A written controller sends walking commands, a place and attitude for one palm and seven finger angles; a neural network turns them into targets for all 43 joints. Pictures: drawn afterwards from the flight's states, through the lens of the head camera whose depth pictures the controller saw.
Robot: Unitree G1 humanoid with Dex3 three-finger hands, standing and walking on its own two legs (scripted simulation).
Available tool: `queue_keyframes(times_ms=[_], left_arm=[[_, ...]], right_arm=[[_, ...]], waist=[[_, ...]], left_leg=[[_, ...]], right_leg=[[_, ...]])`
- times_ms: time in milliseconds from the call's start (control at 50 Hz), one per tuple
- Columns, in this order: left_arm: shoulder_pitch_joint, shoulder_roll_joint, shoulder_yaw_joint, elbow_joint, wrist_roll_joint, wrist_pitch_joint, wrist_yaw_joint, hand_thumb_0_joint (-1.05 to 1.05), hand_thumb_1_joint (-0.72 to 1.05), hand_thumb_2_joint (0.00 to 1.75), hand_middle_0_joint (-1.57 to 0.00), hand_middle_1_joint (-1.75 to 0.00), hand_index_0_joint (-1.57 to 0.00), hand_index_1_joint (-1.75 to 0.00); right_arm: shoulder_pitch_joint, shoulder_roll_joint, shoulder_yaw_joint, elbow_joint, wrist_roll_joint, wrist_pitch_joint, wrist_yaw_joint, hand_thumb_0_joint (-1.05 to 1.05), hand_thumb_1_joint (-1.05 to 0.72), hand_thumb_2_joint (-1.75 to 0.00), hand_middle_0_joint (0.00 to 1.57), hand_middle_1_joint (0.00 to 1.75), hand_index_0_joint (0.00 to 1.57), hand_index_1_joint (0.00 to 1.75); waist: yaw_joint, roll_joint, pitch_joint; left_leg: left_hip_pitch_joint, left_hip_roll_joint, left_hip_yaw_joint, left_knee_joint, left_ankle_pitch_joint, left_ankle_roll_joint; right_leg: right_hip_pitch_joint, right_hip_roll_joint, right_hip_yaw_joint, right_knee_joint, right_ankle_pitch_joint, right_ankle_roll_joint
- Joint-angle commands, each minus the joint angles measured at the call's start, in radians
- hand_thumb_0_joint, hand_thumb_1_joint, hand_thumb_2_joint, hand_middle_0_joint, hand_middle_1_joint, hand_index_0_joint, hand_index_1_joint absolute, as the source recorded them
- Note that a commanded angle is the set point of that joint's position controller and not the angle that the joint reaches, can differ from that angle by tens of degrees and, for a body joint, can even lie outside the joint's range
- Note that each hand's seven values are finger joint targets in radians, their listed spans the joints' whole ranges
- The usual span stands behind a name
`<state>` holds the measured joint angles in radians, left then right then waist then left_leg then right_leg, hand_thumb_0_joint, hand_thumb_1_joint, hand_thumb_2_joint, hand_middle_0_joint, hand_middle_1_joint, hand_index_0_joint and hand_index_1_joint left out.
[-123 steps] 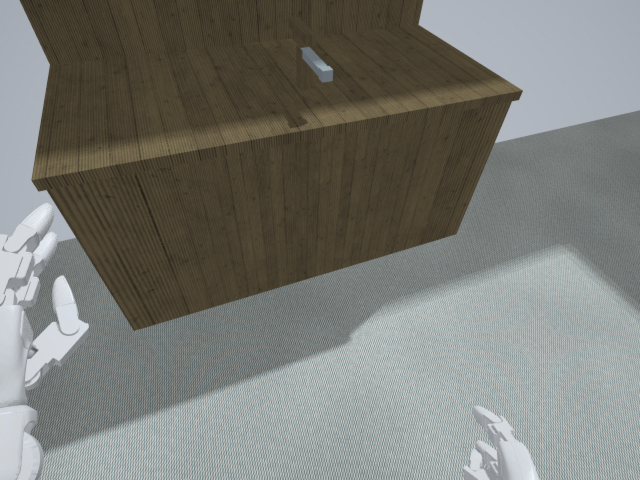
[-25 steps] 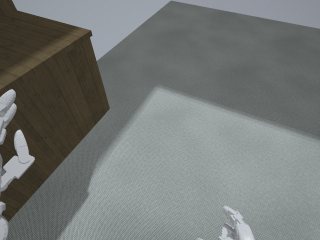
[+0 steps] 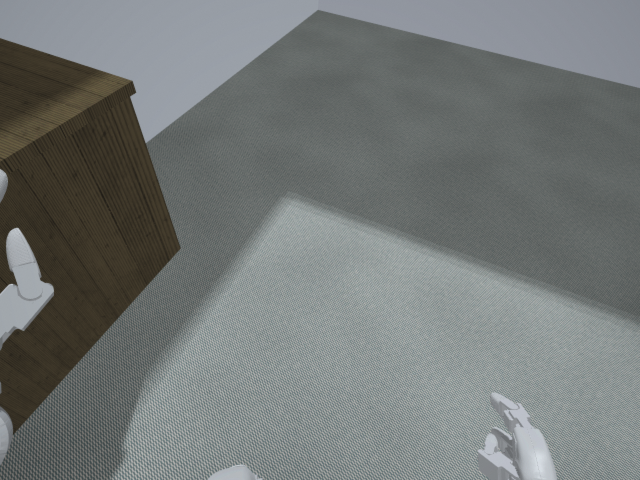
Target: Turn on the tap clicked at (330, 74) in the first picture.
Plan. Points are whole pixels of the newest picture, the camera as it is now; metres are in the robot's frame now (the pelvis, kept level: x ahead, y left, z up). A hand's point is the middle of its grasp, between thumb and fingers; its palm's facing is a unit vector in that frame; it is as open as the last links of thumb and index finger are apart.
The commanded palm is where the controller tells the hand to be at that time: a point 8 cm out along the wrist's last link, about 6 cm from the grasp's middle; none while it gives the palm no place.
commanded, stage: turn to face it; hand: left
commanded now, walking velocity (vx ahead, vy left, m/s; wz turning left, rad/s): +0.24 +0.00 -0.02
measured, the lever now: out of the picture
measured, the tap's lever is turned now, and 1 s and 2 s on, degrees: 0 0 0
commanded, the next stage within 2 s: take the last steps up to it in 1.36 s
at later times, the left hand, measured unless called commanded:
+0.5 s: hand (114, 236) +0.29 +0.22 +0.19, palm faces +0.51 -0.73 -0.44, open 7.4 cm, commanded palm +0.21 +0.26 +0.20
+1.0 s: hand (81, 329) +0.19 +0.20 +0.20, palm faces +0.75 -0.51 -0.42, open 7.4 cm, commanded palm +0.13 +0.22 +0.20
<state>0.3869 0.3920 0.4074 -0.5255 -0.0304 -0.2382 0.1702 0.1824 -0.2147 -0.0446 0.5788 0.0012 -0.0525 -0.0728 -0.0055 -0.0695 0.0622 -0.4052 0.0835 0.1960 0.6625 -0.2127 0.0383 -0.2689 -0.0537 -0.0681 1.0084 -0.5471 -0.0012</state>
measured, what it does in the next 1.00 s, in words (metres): walks ahead, turning left: right foot, then left foot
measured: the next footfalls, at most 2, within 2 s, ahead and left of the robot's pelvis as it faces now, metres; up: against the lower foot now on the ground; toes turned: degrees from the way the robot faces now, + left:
right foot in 0.26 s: +0.15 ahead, -0.16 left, +0.00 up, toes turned -7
left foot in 0.56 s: +0.17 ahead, +0.09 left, +0.00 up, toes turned +22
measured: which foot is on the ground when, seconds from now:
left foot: down 0.00-0.28, up 0.30-0.54, down 0.56-0.92, up 0.94-1.00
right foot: up 0.00-0.24, down 0.26-0.58, up 0.60-0.90, down 0.92-1.00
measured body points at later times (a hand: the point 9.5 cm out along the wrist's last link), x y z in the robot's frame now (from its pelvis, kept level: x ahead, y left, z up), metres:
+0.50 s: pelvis +0.11 -0.05 +0.02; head +0.15 -0.04 +0.46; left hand +0.25 +0.25 +0.22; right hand +0.30 -0.27 -0.08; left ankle +0.10 +0.08 -0.68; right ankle +0.11 -0.15 -0.71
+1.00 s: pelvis +0.11 -0.10 +0.02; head +0.14 -0.12 +0.46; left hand +0.15 +0.23 +0.22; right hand +0.37 -0.21 -0.09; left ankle +0.09 +0.04 -0.67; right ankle +0.16 -0.19 -0.71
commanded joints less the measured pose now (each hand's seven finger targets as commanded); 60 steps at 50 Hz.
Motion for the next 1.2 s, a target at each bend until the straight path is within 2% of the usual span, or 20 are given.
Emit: queue_keyframes(times_ms=[0,80,200,220,260,280,360,440,500,520,560,580,620,680,860,880,900,920,1020,1180], left_arm=[[-0.041,0.178,0.106,-0.293,0.001,-0.071,-0.002,0.0,0.9,0.9,-0.2,-0.3,-0.2,-0.3],[0.079,0.117,0.088,-0.329,-0.006,-0.059,-0.003,0.0,0.9,0.9,-0.2,-0.3,-0.2,-0.3],[0.049,0.101,0.077,-0.172,-0.007,-0.016,0.002,0.0,0.9,0.9,-0.2,-0.3,-0.2,-0.3],[0.034,0.109,0.072,-0.161,-0.001,-0.006,0.0,0.0,0.9,0.9,-0.2,-0.3,-0.2,-0.3],[0.01,0.204,0.133,-0.128,-0.003,0.01,0.015,0.0,0.9,0.9,-0.2,-0.3,-0.2,-0.3],[0.032,0.166,0.102,-0.107,-0.01,0.018,0.01,0.0,0.9,0.9,-0.2,-0.3,-0.2,-0.3],[0.051,0.167,0.111,-0.215,0.011,-0.016,0.02,0.0,0.9,0.9,-0.2,-0.3,-0.2,-0.3],[0.095,0.174,0.127,-0.308,0.007,-0.021,0.041,0.0,0.9,0.9,-0.2,-0.3,-0.2,-0.3],[0.121,0.162,0.13,-0.32,-0.006,-0.014,0.052,0.0,0.9,0.9,-0.2,-0.3,-0.2,-0.3],[0.115,0.151,0.11,-0.332,-0.013,-0.012,0.05,0.0,0.9,0.9,-0.2,-0.3,-0.2,-0.3],[0.085,0.175,0.121,-0.376,-0.027,-0.05,0.038,0.0,0.9,0.9,-0.2,-0.3,-0.2,-0.3],[0.11,0.206,0.144,-0.291,0.001,-0.045,0.018,0.0,0.9,0.9,-0.2,-0.3,-0.2,-0.3],[0.086,0.2,0.139,-0.342,0.01,-0.05,0.002,0.0,0.9,0.9,-0.2,-0.3,-0.2,-0.3],[0.159,0.13,0.096,-0.359,-0.021,-0.024,-0.01,0.0,0.9,0.9,-0.2,-0.3,-0.2,-0.3],[0.049,0.118,0.065,-0.223,-0.03,0.035,-0.02,0.0,0.9,0.9,-0.2,-0.3,-0.2,-0.3],[0.012,0.138,0.065,-0.214,-0.019,0.041,-0.018,0.0,0.9,0.9,-0.2,-0.3,-0.2,-0.3],[-0.016,0.204,0.09,-0.192,-0.009,0.058,-0.006,0.0,0.9,0.9,-0.2,-0.3,-0.2,-0.3],[-0.073,0.181,0.075,-0.204,-0.036,0.072,0.006,0.0,0.9,0.9,-0.2,-0.3,-0.2,-0.3],[-0.022,0.145,0.044,-0.148,-0.008,0.043,-0.001,0.0,0.9,0.9,-0.2,-0.3,-0.2,-0.3],[0.071,0.141,0.075,-0.221,-0.006,0.022,0.034,0.0,0.9,0.9,-0.2,-0.3,-0.2,-0.3]], right_arm=[[-0.062,-0.094,-0.012,-0.124,-0.001,-0.065,0.012,0.0,-0.9,-0.9,0.2,0.3,0.2,0.3],[-0.039,-0.091,-0.005,-0.121,-0.004,-0.085,0.021,0.0,-0.9,-0.9,0.2,0.3,0.2,0.3],[-0.023,-0.087,-0.002,-0.113,0.016,-0.076,-0.001,0.0,-0.9,-0.9,0.2,0.3,0.2,0.3],[-0.021,-0.076,0.0,-0.117,0.019,-0.073,-0.003,0.0,-0.9,-0.9,0.2,0.3,0.2,0.3],[-0.045,-0.047,0.02,-0.124,0.009,-0.076,-0.003,0.0,-0.9,-0.9,0.2,0.3,0.2,0.3],[-0.039,-0.067,0.003,-0.107,0.007,-0.078,0.001,0.0,-0.9,-0.9,0.2,0.3,0.2,0.3],[-0.096,-0.043,0.03,-0.109,-0.003,-0.05,-0.001,0.0,-0.9,-0.9,0.2,0.3,0.2,0.3],[-0.102,-0.037,0.017,-0.153,-0.008,-0.038,-0.013,0.0,-0.9,-0.9,0.2,0.3,0.2,0.3],[-0.038,-0.051,-0.003,-0.164,-0.007,-0.025,-0.017,0.0,-0.9,-0.9,0.2,0.3,0.2,0.3],[-0.018,-0.062,-0.016,-0.165,0.001,-0.023,-0.021,0.0,-0.9,-0.9,0.2,0.3,0.2,0.3],[-0.022,-0.118,-0.034,-0.174,0.003,-0.049,-0.004,0.0,-0.9,-0.9,0.2,0.3,0.2,0.3],[-0.008,-0.11,-0.027,-0.143,-0.007,-0.062,0.01,0.0,-0.9,-0.9,0.2,0.3,0.2,0.3],[-0.025,-0.123,-0.051,-0.134,0.014,-0.075,0.026,0.0,-0.9,-0.9,0.2,0.3,0.2,0.3],[-0.024,-0.11,-0.037,-0.135,0.02,-0.083,0.041,0.0,-0.9,-0.9,0.2,0.3,0.2,0.3],[-0.044,-0.096,-0.001,-0.128,0.015,-0.095,0.017,0.0,-0.9,-0.9,0.2,0.3,0.2,0.3],[-0.042,-0.078,0.004,-0.128,0.02,-0.087,0.017,0.0,-0.9,-0.9,0.2,0.3,0.2,0.3],[-0.054,-0.047,0.014,-0.142,0.017,-0.078,0.014,0.0,-0.9,-0.9,0.2,0.3,0.2,0.3],[-0.062,-0.076,0.002,-0.139,0.019,-0.085,0.005,0.0,-0.9,-0.9,0.2,0.3,0.2,0.3],[-0.129,-0.044,0.03,-0.122,0.005,-0.054,-0.025,0.0,-0.9,-0.9,0.2,0.3,0.2,0.3],[-0.059,-0.062,0.012,-0.171,-0.019,-0.043,-0.026,0.0,-0.9,-0.9,0.2,0.3,0.2,0.3]], waist=[[-0.001,0.286,-0.131],[0.007,0.343,-0.174],[0.003,0.227,-0.165],[-0.001,0.144,-0.159],[0.015,-0.226,-0.142],[0.022,-0.265,-0.151],[0.014,-0.128,-0.167],[0.037,-0.113,-0.2],[-0.003,-0.041,-0.252],[-0.034,0.03,-0.27],[0.0,0.446,-0.27],[-0.017,0.379,-0.234],[-0.011,0.272,-0.239],[-0.005,0.35,-0.221],[0.021,0.259,-0.167],[0.024,0.117,-0.176],[0.015,-0.192,-0.147],[0.03,-0.197,-0.159],[0.007,-0.088,-0.101],[0.043,-0.113,-0.212]], left_leg=[[0.257,0.339,-0.515,-0.382,-0.122,0.195],[0.15,0.236,-0.228,-0.367,-0.002,0.109],[0.105,0.158,-0.172,-0.173,0.017,0.046],[0.082,0.115,-0.129,-0.071,-0.046,0.019],[-0.186,-0.054,-0.078,0.327,-0.365,-0.053],[-0.21,-0.037,-0.159,0.49,-0.36,-0.061],[-0.184,-0.001,-0.135,0.434,-0.321,-0.085],[-0.05,-0.02,-0.039,0.11,-0.25,-0.076],[0.115,-0.085,0.017,-0.13,-0.046,-0.08],[0.252,-0.056,-0.028,-0.214,0.098,-0.06],[0.414,0.358,-0.627,-0.253,0.924,0.193],[0.376,0.362,-0.669,-0.261,0.868,0.203],[0.368,0.285,-0.528,-0.209,0.688,0.176],[0.213,0.17,-0.347,-0.248,0.498,0.104],[0.057,0.122,-0.395,-0.203,0.164,0.062],[-0.003,0.056,-0.325,-0.076,0.002,0.015],[-0.173,-0.094,-0.173,0.203,-0.287,-0.068],[-0.165,-0.105,-0.21,0.443,-0.346,-0.085],[-0.126,-0.039,-0.156,0.471,-0.228,-0.114],[-0.007,-0.06,-0.065,0.019,-0.254,-0.07]], right_leg=[[-0.381,-0.055,0.083,0.253,0.03,0.01],[-0.169,-0.035,-0.038,-0.073,0.141,0.025],[0.086,0.027,-0.137,-0.506,0.266,0.059],[0.106,-0.038,-0.07,-0.586,0.311,0.039],[0.184,-0.388,0.341,-0.678,0.599,-0.114],[0.195,-0.419,0.354,-0.665,0.682,-0.151],[0.247,-0.352,0.043,-0.545,1.046,-0.123],[0.24,-0.335,-0.048,-0.502,1.024,-0.1],[0.194,-0.29,-0.109,-0.353,0.965,-0.044],[0.101,-0.267,-0.122,-0.199,0.856,0.0],[-0.276,-0.028,-0.046,0.185,-0.156,0.092],[-0.327,-0.041,0.046,0.253,-0.131,0.083],[-0.357,-0.046,0.058,0.181,-0.04,0.088],[-0.197,-0.005,-0.002,0.016,0.087,0.096],[0.113,0.042,-0.022,-0.555,0.213,0.084],[0.164,-0.076,0.074,-0.701,0.309,0.039],[0.189,-0.342,0.374,-0.771,0.423,-0.066],[0.099,-0.422,0.412,-0.766,0.508,-0.114],[0.101,-0.292,0.011,-0.658,0.837,-0.081],[0.239,-0.316,0.023,-0.579,0.859,-0.12]])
